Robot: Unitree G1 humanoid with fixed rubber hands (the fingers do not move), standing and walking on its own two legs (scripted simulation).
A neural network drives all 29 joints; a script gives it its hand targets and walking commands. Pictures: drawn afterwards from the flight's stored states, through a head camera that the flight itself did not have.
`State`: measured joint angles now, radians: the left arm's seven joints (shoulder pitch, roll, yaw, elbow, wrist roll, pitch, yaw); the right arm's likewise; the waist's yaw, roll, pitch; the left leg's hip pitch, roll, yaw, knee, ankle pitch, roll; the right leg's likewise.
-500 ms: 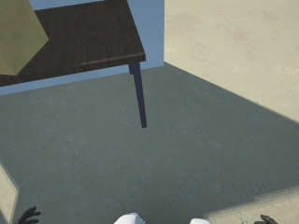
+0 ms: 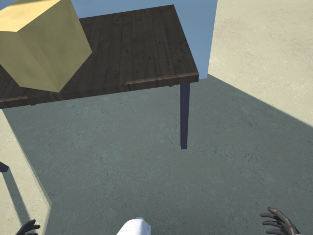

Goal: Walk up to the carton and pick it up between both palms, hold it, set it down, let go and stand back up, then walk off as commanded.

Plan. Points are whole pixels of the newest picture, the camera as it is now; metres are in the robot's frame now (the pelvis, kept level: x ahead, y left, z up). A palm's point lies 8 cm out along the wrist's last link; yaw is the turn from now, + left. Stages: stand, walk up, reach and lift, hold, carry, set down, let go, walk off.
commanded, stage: walk up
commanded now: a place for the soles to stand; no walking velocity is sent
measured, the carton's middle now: (42, 42) +0.85 +0.51 +0.07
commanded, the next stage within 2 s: none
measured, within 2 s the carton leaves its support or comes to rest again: neither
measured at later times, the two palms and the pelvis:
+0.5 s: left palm out of the picture +0.15 +0.49 -0.04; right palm (225, 186) +0.26 -0.18 -0.12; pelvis +0.12 +0.12 +0.00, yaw +7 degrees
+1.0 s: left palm out of the picture +0.22 +0.63 -0.07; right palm (174, 159) +0.34 -0.03 -0.10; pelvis +0.22 +0.27 +0.00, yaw +11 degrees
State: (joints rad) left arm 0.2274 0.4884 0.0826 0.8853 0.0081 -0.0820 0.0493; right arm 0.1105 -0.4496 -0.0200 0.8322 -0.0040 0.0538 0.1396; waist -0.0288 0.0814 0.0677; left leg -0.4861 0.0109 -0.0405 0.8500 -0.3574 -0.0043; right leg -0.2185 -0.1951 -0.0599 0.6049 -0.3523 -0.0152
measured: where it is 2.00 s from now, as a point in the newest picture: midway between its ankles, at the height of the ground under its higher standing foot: (91, 210)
